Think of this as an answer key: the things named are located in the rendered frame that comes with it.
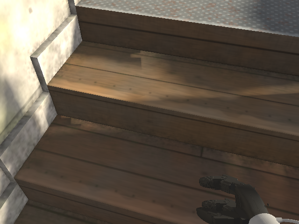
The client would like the robot right forearm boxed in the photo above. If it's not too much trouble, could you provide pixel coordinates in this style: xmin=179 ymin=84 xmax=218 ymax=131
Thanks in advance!
xmin=249 ymin=213 xmax=280 ymax=224

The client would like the robot right hand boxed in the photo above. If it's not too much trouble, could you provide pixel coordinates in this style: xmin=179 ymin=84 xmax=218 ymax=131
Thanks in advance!
xmin=196 ymin=175 xmax=269 ymax=224

